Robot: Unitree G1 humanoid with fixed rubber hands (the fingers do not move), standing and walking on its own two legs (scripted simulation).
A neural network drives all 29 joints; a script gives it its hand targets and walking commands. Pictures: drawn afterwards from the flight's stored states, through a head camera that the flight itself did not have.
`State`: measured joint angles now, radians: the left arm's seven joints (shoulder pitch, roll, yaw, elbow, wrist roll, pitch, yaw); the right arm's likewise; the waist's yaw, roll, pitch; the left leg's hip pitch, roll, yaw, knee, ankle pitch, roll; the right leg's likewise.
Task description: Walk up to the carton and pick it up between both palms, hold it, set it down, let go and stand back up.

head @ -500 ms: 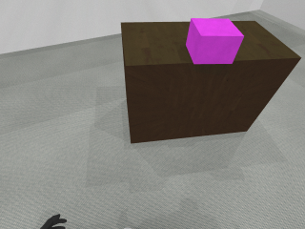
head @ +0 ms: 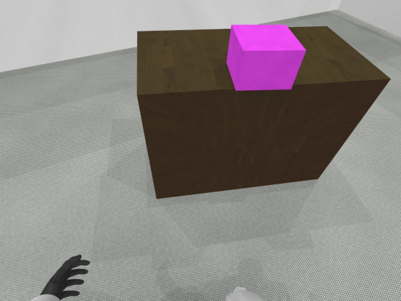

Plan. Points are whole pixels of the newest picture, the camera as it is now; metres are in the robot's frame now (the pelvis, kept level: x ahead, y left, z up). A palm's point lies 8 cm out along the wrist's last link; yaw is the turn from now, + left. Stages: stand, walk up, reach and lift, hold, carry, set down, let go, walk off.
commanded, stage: walk up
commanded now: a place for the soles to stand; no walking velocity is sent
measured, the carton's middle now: (261, 57) +0.92 -0.18 +0.04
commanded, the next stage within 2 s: none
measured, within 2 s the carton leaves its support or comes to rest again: neither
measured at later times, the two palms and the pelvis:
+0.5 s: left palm (131, 251) +0.24 +0.17 -0.05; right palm out of the picture +0.02 -0.48 -0.05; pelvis +0.06 -0.13 +0.01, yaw -4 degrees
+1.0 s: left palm (168, 260) +0.24 +0.10 -0.08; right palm out of the picture +0.22 -0.57 -0.06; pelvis +0.17 -0.22 +0.01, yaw -1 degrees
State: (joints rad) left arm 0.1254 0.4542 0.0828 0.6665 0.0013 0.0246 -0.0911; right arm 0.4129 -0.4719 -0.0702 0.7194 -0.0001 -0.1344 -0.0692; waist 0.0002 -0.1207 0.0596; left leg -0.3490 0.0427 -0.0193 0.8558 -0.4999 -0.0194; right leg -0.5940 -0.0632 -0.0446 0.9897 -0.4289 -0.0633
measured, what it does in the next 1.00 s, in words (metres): steps to the right: right foot, then left foot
